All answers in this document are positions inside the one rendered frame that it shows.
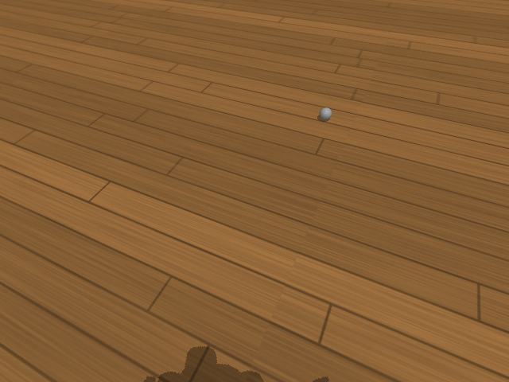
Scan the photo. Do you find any ball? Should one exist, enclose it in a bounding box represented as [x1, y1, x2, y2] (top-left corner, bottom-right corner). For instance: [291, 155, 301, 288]
[320, 107, 332, 120]

